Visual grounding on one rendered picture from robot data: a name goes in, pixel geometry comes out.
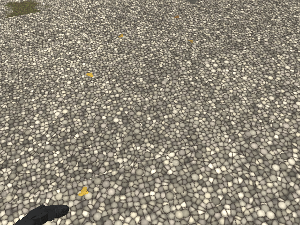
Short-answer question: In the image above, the robot left hand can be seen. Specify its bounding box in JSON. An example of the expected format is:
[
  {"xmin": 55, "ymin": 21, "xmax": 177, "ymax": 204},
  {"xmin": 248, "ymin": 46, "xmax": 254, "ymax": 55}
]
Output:
[{"xmin": 13, "ymin": 204, "xmax": 69, "ymax": 225}]

